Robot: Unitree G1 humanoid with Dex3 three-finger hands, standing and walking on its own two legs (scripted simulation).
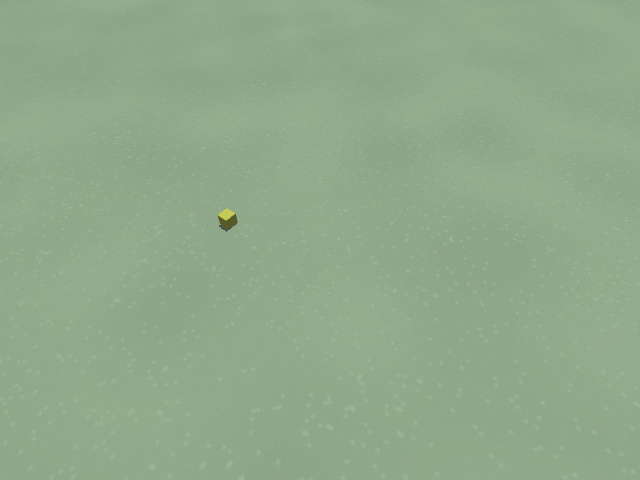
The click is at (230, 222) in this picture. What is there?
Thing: cube
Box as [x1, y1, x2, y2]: [218, 208, 237, 228]
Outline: 226,208 218,214 218,218 221,224 229,228 237,221 235,213
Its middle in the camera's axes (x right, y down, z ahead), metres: -0.40 -0.07 +1.71
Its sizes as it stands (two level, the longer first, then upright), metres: 0.055 0.055 0.055
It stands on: the floor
